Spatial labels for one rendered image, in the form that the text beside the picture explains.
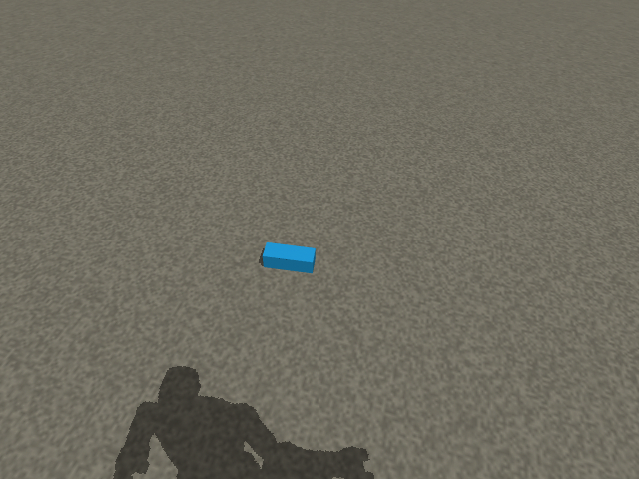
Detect carton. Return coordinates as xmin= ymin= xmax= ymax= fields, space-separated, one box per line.
xmin=263 ymin=242 xmax=316 ymax=273

